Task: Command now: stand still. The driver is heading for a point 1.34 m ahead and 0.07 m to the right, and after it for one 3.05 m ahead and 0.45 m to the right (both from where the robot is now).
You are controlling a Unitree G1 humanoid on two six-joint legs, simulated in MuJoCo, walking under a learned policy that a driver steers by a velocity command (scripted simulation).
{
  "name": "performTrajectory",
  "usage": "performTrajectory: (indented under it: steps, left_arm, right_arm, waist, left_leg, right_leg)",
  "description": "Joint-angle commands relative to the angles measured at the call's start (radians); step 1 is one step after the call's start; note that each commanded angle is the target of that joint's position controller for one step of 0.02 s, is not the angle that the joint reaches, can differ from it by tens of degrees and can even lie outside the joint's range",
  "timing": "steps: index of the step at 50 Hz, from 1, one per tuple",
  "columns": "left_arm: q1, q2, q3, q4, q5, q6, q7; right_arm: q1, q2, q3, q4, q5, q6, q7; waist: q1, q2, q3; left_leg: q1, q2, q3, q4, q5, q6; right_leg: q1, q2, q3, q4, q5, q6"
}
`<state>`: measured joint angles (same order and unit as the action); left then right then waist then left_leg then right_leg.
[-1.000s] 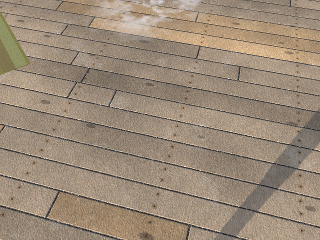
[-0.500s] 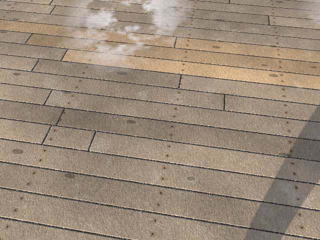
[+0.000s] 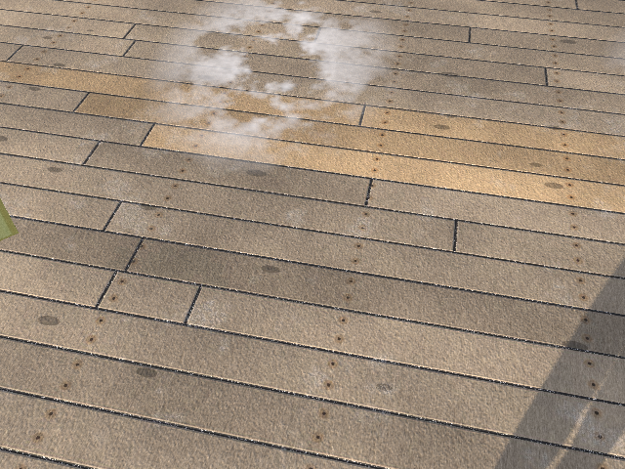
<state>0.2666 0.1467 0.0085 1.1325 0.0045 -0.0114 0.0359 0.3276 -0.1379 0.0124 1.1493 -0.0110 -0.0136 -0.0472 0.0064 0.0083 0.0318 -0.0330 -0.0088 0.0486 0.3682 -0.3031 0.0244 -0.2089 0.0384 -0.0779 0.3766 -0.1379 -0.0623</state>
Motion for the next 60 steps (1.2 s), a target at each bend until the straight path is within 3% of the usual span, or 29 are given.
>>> performTrajectory:
  steps: [1, 17, 19, 21, 23, 25, 27, 29, 32, 33, 34, 35, 36, 37, 38, 39, 41, 43, 44, 45, 47, 50, 55, 58, 59, 60]
  left_arm:
    - [0.052, 0.072, 0.008, -0.004, 0.0, -0.004, 0.002]
    - [0.092, 0.05, -0.003, 0.037, 0.0, 0.0, 0.004]
    - [0.093, 0.053, 0.0, 0.037, 0.0, 0.004, 0.002]
    - [0.077, 0.064, 0.01, 0.02, 0.005, 0.009, -0.005]
    - [0.004, 0.04, 0.008, -0.025, 0.019, 0.003, -0.02]
    - [-0.051, 0.04, 0.011, -0.072, 0.032, -0.014, -0.035]
    - [-0.08, 0.067, 0.023, -0.107, 0.028, -0.034, -0.044]
    - [-0.104, 0.074, 0.032, -0.137, 0.017, -0.052, -0.053]
    - [-0.069, 0.063, 0.041, -0.156, 0.005, -0.059, -0.063]
    - [0.019, 0.053, 0.046, -0.131, 0.002, -0.06, -0.062]
    - [0.154, 0.075, 0.063, -0.081, -0.001, -0.062, -0.056]
    - [0.321, 0.145, 0.089, -0.041, 0.012, -0.069, -0.041]
    - [0.458, 0.272, 0.117, -0.026, 0.023, -0.066, -0.032]
    - [0.369, 0.213, 0.097, -0.028, 0.015, -0.051, -0.032]
    - [0.237, 0.196, 0.088, -0.068, 0.017, -0.05, -0.033]
    - [0.169, 0.165, 0.076, -0.089, 0.018, -0.057, -0.037]
    - [0.112, 0.122, 0.056, -0.097, 0.011, -0.071, -0.034]
    - [0.155, 0.104, 0.044, -0.079, 0.012, -0.085, -0.028]
    - [0.182, 0.097, 0.04, -0.071, 0.009, -0.09, -0.026]
    - [0.199, 0.125, 0.042, -0.066, 0.01, -0.093, -0.024]
    - [0.224, 0.122, 0.037, -0.065, 0.011, -0.096, -0.024]
    - [0.248, 0.112, 0.031, -0.063, 0.01, -0.099, -0.026]
    - [0.282, 0.129, 0.035, -0.048, 0.011, -0.103, -0.019]
    - [0.246, 0.158, 0.044, -0.05, 0.019, -0.101, -0.013]
    - [0.235, 0.17, 0.048, -0.05, 0.022, -0.096, -0.012]
    - [0.221, 0.173, 0.048, -0.055, 0.018, -0.091, -0.014]
  right_arm:
    - [0.087, -0.064, -0.005, 0.002, 0.0, -0.003, -0.003]
    - [0.128, -0.038, 0.005, 0.017, 0.001, -0.009, -0.004]
    - [0.156, -0.047, 0.0, 0.023, -0.004, -0.008, -0.002]
    - [0.174, -0.082, -0.018, 0.015, -0.005, -0.002, 0.001]
    - [0.231, -0.118, -0.036, 0.018, 0.001, 0.0, 0.003]
    - [0.238, -0.128, -0.048, 0.017, -0.007, -0.01, 0.004]
    - [0.25, -0.131, -0.054, 0.016, -0.019, -0.028, 0.008]
    - [0.245, -0.132, -0.058, 0.01, -0.018, -0.044, 0.012]
    - [0.201, -0.152, -0.064, -0.006, -0.013, -0.057, 0.017]
    - [0.163, -0.157, -0.064, -0.016, -0.006, -0.059, 0.021]
    - [0.156, -0.153, -0.061, -0.021, -0.007, -0.065, 0.027]
    - [0.144, -0.132, -0.052, -0.034, -0.007, -0.073, 0.034]
    - [0.176, -0.056, -0.036, -0.085, 0.008, -0.077, 0.042]
    - [0.096, -0.106, -0.052, -0.106, -0.022, -0.074, 0.049]
    - [0.045, -0.093, -0.052, -0.132, -0.02, -0.073, 0.058]
    - [0.018, -0.083, -0.05, -0.138, -0.016, -0.079, 0.064]
    - [0.056, -0.071, -0.056, -0.132, -0.024, -0.065, 0.07]
    - [0.056, -0.075, -0.062, -0.134, -0.024, -0.046, 0.074]
    - [0.024, -0.084, -0.066, -0.142, -0.022, -0.039, 0.074]
    - [-0.008, -0.074, -0.064, -0.159, -0.022, -0.033, 0.077]
    - [-0.122, -0.087, -0.066, -0.199, -0.023, -0.028, 0.081]
    - [-0.272, -0.075, -0.059, -0.257, -0.015, -0.032, 0.084]
    - [-0.379, -0.087, -0.06, -0.307, -0.008, -0.039, 0.083]
    - [-0.282, -0.117, -0.078, -0.288, -0.01, -0.052, 0.069]
    - [-0.161, -0.136, -0.091, -0.25, -0.011, -0.059, 0.061]
    - [0.007, -0.161, -0.106, -0.194, -0.019, -0.067, 0.052]
  waist:
    - [-0.002, 0.002, 0.049]
    - [0.003, 0.004, 0.066]
    - [-0.004, 0.011, 0.059]
    - [-0.018, 0.068, 0.107]
    - [-0.054, 0.129, 0.208]
    - [-0.06, 0.125, 0.263]
    - [-0.056, 0.088, 0.249]
    - [-0.05, 0.072, 0.218]
    - [-0.007, 0.088, 0.174]
    - [0.042, 0.077, 0.149]
    - [0.094, 0.037, 0.092]
    - [0.169, -0.074, 0.001]
    - [0.181, -0.347, -0.106]
    - [0.124, -0.21, -0.05]
    - [0.069, -0.108, 0.038]
    - [0.046, -0.021, 0.068]
    - [-0.018, -0.041, 0.066]
    - [-0.032, -0.051, 0.067]
    - [-0.031, -0.039, 0.081]
    - [-0.033, -0.07, 0.074]
    - [-0.013, -0.054, 0.097]
    - [0.012, -0.061, 0.116]
    - [0.029, -0.081, 0.118]
    - [-0.028, -0.093, 0.05]
    - [-0.077, -0.091, -0.016]
    - [-0.145, -0.068, -0.104]
  left_leg:
    - [-0.13, 0.113, -0.1, -0.086, 0.107, 0.029]
    - [-0.143, 0.117, -0.103, -0.094, 0.114, 0.033]
    - [-0.146, 0.1, -0.105, -0.109, -0.062, 0.048]
    - [-0.171, 0.12, -0.169, -0.139, -0.334, 0.097]
    - [-0.152, 0.246, -0.332, -0.255, -0.531, 0.17]
    - [-0.103, 0.338, -0.404, -0.296, -0.452, 0.221]
    - [0.008, 0.34, -0.377, -0.274, -0.278, 0.228]
    - [0.055, 0.312, -0.309, -0.246, -0.123, 0.21]
    - [-0.049, 0.267, -0.201, -0.171, 0.051, 0.175]
    - [-0.145, 0.231, -0.142, -0.098, 0.14, 0.151]
    - [-0.228, 0.18, -0.086, 0.047, 0.297, 0.125]
    - [-0.345, 0.106, 0.007, 0.32, 0.333, 0.083]
    - [-0.561, -0.047, 0.097, 0.728, -0.076, 0.027]
    - [-0.624, -0.009, -0.061, 0.88, -0.191, 0.057]
    - [-0.661, 0.05, -0.078, 0.926, -0.104, 0.077]
    - [-0.639, 0.085, -0.087, 0.88, -0.014, 0.082]
    - [-0.55, 0.114, -0.074, 0.789, 0.031, 0.067]
    - [-0.544, 0.106, -0.05, 0.745, 0.062, 0.051]
    - [-0.573, 0.105, -0.037, 0.726, 0.084, 0.048]
    - [-0.602, 0.105, -0.025, 0.686, 0.106, 0.04]
    - [-0.665, 0.11, -0.01, 0.608, 0.158, 0.022]
    - [-0.65, 0.089, 0.023, 0.418, 0.238, 0.009]
    - [-0.565, 0.05, 0.055, 0.23, 0.278, 0.051]
    - [-0.415, -0.009, 0.076, 0.189, 0.18, 0.104]
    - [-0.292, -0.042, 0.085, 0.161, 0.158, 0.124]
    - [-0.08, -0.036, 0.075, 0.107, 0.191, 0.146]
  right_leg:
    - [0.068, -0.136, 0.158, -0.057, 0.1, -0.005]
    - [0.06, -0.133, 0.154, -0.049, 0.083, 0.002]
    - [0.044, -0.103, 0.136, -0.029, -0.083, -0.002]
    - [-0.06, -0.044, 0.081, 0.068, -0.307, -0.017]
    - [-0.251, -0.004, 0.0, 0.234, -0.317, -0.008]
    - [-0.386, -0.064, 0.004, 0.37, -0.27, -0.011]
    - [-0.484, -0.097, 0.029, 0.422, -0.279, -0.01]
    - [-0.469, -0.101, 0.024, 0.377, -0.252, -0.004]
    - [-0.251, -0.057, -0.03, 0.264, -0.174, -0.011]
    - [-0.074, -0.019, -0.063, 0.199, -0.121, -0.02]
    - [0.132, 0.027, -0.075, 0.161, -0.112, -0.03]
    - [0.334, -0.083, 0.079, 0.084, -0.199, -0.065]
    - [0.463, -0.388, 0.607, -0.15, -0.444, -0.183]
    - [0.343, -0.415, 0.75, -0.234, -0.502, -0.195]
    - [0.241, -0.408, 0.634, -0.211, -0.505, -0.183]
    - [0.17, -0.369, 0.528, -0.213, -0.334, -0.168]
    - [0.066, -0.301, 0.381, -0.247, -0.223, -0.136]
    - [0.073, -0.268, 0.286, -0.25, -0.061, -0.131]
    - [0.095, -0.244, 0.236, -0.25, 0.04, -0.115]
    - [0.107, -0.26, 0.232, -0.259, 0.042, -0.134]
    - [0.131, -0.254, 0.205, -0.28, 0.091, -0.146]
    - [0.143, -0.227, 0.138, -0.278, 0.216, -0.142]
    - [0.238, -0.25, 0.1, -0.244, 0.388, -0.132]
    - [0.314, -0.26, 0.066, -0.071, 0.753, -0.104]
    - [0.32, -0.247, 0.051, 0.079, 0.842, -0.091]
    - [0.239, -0.211, 0.024, 0.286, 0.768, -0.073]
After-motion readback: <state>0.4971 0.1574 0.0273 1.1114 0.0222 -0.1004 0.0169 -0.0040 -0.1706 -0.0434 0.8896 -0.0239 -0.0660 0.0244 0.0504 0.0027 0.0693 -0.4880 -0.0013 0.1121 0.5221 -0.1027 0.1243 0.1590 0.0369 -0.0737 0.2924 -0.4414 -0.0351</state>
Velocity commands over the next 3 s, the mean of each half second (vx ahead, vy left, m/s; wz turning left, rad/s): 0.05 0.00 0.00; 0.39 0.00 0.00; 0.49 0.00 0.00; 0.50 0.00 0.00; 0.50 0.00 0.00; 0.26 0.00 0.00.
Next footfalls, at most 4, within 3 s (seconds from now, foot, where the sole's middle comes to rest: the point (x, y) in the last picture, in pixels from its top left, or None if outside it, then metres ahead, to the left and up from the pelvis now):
0.68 right None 0.19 -0.13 -0.78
1.20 left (310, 467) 0.53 0.05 -0.78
1.78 right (386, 342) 0.84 -0.14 -0.78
2.34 left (317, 247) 1.15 0.03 -0.78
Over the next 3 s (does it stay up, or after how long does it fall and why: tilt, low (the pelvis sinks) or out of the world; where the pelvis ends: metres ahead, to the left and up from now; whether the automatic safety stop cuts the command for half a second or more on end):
stays up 1.25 -0.06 -0.01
